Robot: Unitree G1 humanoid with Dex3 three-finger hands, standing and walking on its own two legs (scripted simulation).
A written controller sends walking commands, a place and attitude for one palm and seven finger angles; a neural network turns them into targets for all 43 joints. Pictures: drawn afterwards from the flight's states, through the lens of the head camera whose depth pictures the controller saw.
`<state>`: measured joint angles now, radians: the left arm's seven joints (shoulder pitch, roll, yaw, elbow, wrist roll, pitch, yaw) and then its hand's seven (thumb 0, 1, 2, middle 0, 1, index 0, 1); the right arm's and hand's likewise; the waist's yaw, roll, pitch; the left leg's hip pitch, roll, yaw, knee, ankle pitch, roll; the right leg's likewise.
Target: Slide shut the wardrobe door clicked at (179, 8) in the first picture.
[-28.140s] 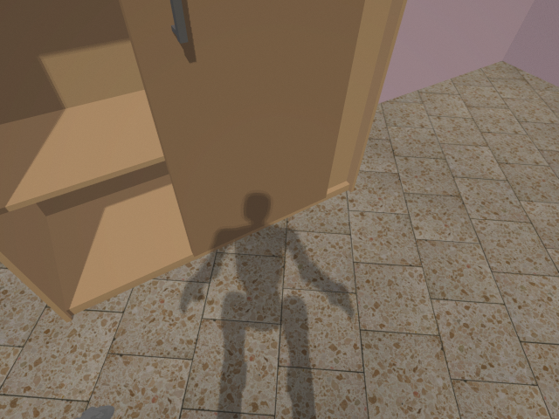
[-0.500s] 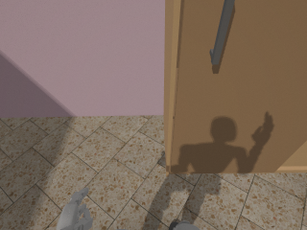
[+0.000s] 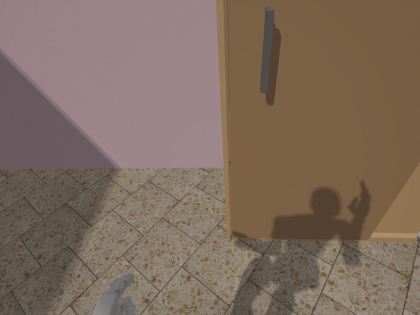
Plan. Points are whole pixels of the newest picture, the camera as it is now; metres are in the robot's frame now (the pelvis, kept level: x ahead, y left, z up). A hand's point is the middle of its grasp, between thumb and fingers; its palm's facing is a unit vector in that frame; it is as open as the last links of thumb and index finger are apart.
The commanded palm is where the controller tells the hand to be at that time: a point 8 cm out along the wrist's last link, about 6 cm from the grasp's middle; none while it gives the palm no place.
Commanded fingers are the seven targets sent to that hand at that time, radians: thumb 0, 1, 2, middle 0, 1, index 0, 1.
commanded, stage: stop stepping back and stand still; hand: right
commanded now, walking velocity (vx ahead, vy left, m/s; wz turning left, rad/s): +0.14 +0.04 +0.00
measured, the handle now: (265, 51) +0.68 -0.12 +0.23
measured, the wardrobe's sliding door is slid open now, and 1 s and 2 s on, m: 0.01 0.01 0.01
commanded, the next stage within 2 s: let the arm hang, fingers relaxed in 0.50 s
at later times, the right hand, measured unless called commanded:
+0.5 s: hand out of the picture +0.16 -0.28 +0.16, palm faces +0.37 +0.78 -0.50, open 7.4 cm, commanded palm +0.11 -0.32 +0.16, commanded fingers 0.00 -0.90 -0.90 0.20 0.30 0.20 0.30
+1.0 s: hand out of the picture -0.01 -0.23 -0.19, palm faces +0.02 +0.98 -0.21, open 6.8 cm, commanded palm none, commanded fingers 0.00 -0.90 -0.90 0.20 0.30 0.20 0.30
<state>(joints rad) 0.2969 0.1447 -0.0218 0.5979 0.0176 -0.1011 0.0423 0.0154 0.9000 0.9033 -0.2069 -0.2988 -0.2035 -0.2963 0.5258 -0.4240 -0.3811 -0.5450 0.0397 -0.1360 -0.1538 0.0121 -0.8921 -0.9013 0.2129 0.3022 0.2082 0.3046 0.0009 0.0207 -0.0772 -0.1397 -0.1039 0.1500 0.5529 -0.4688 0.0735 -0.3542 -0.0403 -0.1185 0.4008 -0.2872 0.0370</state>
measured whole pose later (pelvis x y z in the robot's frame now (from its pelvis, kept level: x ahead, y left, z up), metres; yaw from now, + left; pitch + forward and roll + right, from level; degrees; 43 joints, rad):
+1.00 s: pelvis -0.04 -0.04 -0.02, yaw +1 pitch +0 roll +0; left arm 0.25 0.16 0.00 0.99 0.03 0.04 0.03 0.01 0.92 0.90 -0.20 -0.30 -0.20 -0.30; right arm 0.28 -0.19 -0.03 1.00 -0.01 0.01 -0.02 -0.04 -1.02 -0.90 0.21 0.30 0.21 0.30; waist 0.00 0.00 0.06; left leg -0.24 -0.02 0.06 0.52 -0.29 0.03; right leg -0.27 -0.01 -0.01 0.54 -0.27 0.00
